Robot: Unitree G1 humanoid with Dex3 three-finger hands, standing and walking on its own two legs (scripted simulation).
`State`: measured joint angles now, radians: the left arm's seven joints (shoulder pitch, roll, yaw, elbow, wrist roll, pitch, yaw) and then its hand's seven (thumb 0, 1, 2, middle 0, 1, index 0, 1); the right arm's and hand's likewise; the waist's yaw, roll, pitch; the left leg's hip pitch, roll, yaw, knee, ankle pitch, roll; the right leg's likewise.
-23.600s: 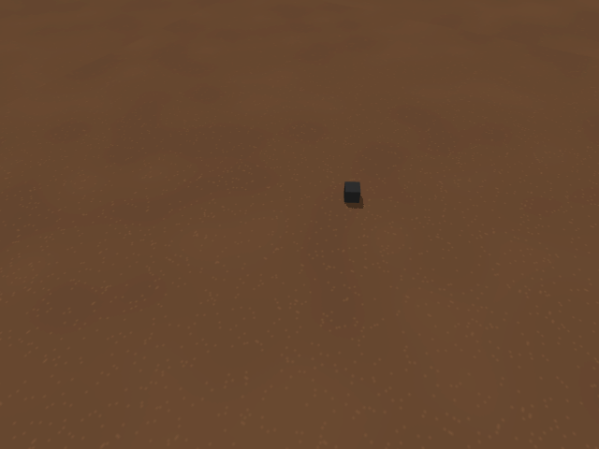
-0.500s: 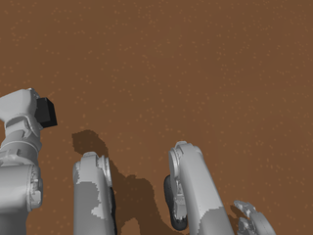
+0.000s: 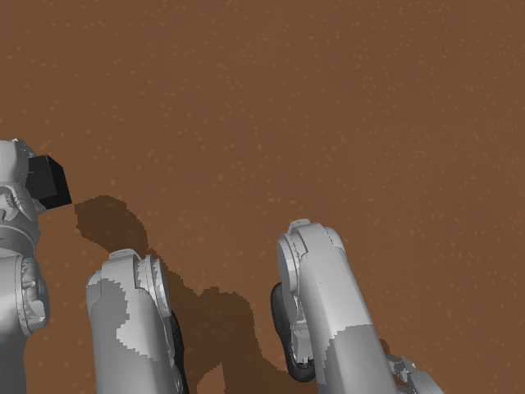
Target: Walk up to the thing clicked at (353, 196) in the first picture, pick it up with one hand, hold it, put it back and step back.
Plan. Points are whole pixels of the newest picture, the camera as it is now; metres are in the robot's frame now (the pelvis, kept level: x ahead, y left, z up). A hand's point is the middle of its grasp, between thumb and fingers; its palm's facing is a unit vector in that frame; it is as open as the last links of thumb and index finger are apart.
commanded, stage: crouch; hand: left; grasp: from above
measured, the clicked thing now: (37, 185) +0.45 +0.31 -0.21
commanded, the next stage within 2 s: lower in 0.08 s
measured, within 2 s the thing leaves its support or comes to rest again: rests again in 0.94 s
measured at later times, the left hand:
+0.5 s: hand (32, 196) +0.44 +0.32 -0.22, palm faces -0.41 -0.20 -0.89, open 9.3 cm
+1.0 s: hand (49, 197) +0.45 +0.32 -0.27, palm faces -0.40 -0.23 -0.89, open 9.3 cm
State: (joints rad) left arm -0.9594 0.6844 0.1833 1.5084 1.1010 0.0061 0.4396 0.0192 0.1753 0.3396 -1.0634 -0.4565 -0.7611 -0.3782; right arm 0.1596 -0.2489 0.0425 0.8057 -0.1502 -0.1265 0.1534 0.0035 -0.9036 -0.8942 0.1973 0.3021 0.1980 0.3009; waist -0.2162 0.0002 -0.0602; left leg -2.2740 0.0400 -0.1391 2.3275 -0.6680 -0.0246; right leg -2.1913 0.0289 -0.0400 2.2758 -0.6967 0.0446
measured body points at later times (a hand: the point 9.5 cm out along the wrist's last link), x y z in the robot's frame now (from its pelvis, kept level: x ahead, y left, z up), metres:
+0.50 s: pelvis +0.01 +0.00 -0.03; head +0.26 +0.07 +0.34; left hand +0.46 +0.33 -0.17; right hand +0.06 -0.27 -0.14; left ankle +0.08 +0.14 -0.32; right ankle +0.09 -0.13 -0.32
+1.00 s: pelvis +0.01 +0.00 -0.05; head +0.28 +0.08 +0.30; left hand +0.46 +0.33 -0.22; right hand +0.05 -0.26 -0.14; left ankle +0.08 +0.14 -0.32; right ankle +0.09 -0.13 -0.32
